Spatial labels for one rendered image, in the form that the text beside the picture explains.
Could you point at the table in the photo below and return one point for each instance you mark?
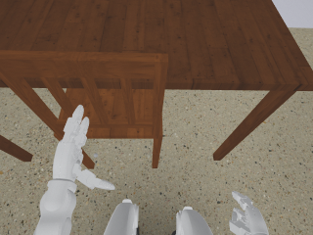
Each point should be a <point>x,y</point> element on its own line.
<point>240,45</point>

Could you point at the robot left forearm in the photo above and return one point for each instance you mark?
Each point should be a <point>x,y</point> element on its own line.
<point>56,208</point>

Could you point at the chair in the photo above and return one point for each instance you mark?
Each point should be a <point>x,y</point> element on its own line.
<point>124,113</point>

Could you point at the robot left hand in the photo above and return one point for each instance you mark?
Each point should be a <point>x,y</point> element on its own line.
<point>69,151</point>

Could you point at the robot right hand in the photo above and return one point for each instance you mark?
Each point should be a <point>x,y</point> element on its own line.
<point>249,222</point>

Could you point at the left robot shin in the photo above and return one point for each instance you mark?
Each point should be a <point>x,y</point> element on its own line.
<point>134,232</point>

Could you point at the left robot thigh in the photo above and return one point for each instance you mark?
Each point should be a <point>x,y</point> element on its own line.
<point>124,220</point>

